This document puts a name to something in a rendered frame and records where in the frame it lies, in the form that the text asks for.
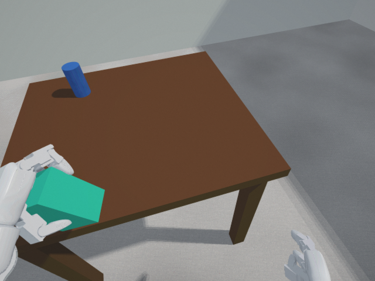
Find table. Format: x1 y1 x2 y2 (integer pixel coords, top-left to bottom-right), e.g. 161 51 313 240
0 51 291 281

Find right robot hand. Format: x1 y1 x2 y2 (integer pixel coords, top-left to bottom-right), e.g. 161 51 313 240
284 229 331 281

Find robot left forearm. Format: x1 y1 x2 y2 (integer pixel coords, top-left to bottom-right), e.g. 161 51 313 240
0 224 20 281

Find sponge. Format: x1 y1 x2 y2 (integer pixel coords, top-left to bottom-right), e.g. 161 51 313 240
26 167 105 231

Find left robot hand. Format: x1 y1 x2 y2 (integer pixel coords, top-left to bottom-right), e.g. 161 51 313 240
0 144 74 244

